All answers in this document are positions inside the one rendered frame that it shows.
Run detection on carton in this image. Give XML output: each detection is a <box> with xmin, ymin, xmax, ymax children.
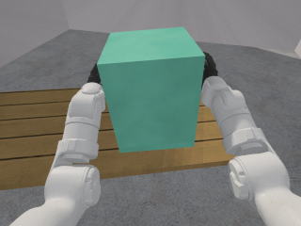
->
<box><xmin>97</xmin><ymin>26</ymin><xmax>206</xmax><ymax>153</ymax></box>

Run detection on robot right upper arm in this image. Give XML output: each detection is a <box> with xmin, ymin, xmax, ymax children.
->
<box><xmin>228</xmin><ymin>151</ymin><xmax>301</xmax><ymax>226</ymax></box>

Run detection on robot left upper arm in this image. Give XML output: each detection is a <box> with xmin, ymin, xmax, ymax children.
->
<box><xmin>9</xmin><ymin>164</ymin><xmax>101</xmax><ymax>226</ymax></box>

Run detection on robot right hand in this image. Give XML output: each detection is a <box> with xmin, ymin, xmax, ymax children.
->
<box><xmin>201</xmin><ymin>51</ymin><xmax>218</xmax><ymax>90</ymax></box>

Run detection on robot left hand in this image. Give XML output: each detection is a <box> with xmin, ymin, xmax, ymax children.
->
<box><xmin>87</xmin><ymin>63</ymin><xmax>103</xmax><ymax>86</ymax></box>

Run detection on right robot forearm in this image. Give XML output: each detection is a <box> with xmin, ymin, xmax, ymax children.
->
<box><xmin>200</xmin><ymin>76</ymin><xmax>291</xmax><ymax>186</ymax></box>

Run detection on left robot forearm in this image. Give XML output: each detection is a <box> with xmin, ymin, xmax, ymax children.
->
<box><xmin>44</xmin><ymin>82</ymin><xmax>105</xmax><ymax>200</ymax></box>

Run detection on table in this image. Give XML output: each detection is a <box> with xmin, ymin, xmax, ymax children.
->
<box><xmin>0</xmin><ymin>88</ymin><xmax>235</xmax><ymax>190</ymax></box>

